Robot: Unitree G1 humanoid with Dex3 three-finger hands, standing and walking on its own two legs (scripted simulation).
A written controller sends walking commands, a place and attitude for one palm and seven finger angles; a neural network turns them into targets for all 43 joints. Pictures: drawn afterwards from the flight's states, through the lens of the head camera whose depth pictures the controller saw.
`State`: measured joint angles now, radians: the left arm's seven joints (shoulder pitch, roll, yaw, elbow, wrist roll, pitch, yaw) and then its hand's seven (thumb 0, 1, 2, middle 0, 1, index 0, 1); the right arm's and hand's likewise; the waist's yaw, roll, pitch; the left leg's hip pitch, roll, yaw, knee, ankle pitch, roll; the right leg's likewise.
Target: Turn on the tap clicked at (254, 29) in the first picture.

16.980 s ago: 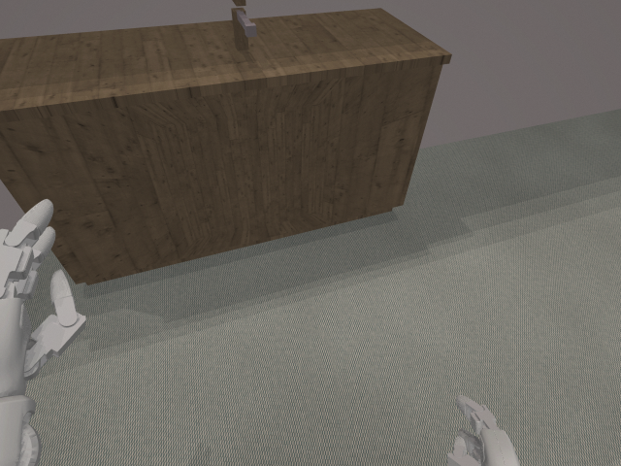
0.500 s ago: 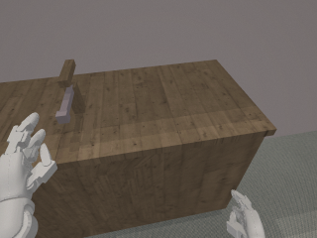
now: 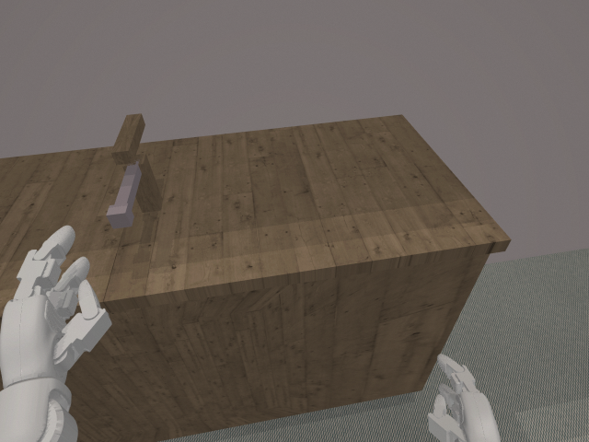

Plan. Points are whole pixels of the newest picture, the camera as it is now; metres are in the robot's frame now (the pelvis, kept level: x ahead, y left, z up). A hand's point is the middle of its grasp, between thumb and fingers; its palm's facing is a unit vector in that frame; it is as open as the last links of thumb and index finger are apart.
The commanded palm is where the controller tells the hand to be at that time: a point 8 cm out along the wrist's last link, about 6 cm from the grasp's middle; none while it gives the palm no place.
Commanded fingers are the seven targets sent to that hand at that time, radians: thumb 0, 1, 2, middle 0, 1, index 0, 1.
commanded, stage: turn the palm inward beside the body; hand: left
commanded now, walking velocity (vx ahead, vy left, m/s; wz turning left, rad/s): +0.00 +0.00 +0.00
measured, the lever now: (120, 216) +0.37 +0.34 +0.12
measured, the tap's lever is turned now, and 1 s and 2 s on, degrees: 0 0 0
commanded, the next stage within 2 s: reach beside the lever's end, fingers flat in 0.42 s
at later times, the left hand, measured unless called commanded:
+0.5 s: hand (119, 306) +0.20 +0.22 +0.16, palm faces +0.49 -0.86 -0.12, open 7.4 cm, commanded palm +0.14 +0.26 +0.17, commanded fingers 0.00 0.90 0.90 -0.20 -0.30 -0.20 -0.30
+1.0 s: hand (112, 286) +0.23 +0.25 +0.15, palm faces +0.51 -0.85 -0.11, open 7.4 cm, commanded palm +0.18 +0.29 +0.15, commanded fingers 0.00 0.90 0.90 -0.20 -0.29 -0.20 -0.29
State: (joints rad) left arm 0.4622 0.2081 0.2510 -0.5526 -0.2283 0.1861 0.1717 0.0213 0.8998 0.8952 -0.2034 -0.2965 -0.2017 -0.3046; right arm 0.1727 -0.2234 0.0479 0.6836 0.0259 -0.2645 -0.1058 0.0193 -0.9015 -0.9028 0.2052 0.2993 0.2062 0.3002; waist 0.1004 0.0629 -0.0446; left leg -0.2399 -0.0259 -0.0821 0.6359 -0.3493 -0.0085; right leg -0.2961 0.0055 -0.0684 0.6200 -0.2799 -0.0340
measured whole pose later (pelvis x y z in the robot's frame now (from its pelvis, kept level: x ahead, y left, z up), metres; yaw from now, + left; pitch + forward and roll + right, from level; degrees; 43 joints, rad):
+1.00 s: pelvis +0.01 +0.00 +0.00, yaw +0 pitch -1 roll +0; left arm 0.32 0.22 0.32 -0.37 -0.24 0.18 0.14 0.02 0.90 0.90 -0.20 -0.30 -0.20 -0.30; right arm 0.18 -0.23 0.04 0.70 0.03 -0.27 -0.11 0.02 -0.90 -0.90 0.21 0.30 0.21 0.30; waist 0.09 0.07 -0.05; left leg -0.24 -0.02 -0.08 0.61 -0.35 -0.01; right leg -0.31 0.01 -0.07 0.61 -0.29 -0.04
